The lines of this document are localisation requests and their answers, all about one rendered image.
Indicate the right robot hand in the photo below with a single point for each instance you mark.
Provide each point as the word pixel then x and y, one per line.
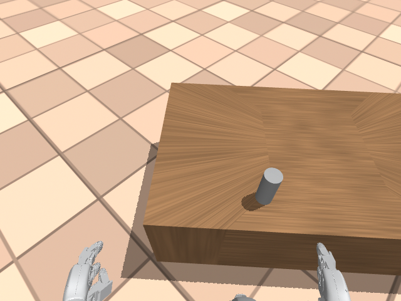
pixel 331 283

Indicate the left robot hand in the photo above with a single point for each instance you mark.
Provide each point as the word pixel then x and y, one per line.
pixel 82 274

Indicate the can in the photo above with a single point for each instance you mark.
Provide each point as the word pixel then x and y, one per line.
pixel 268 186

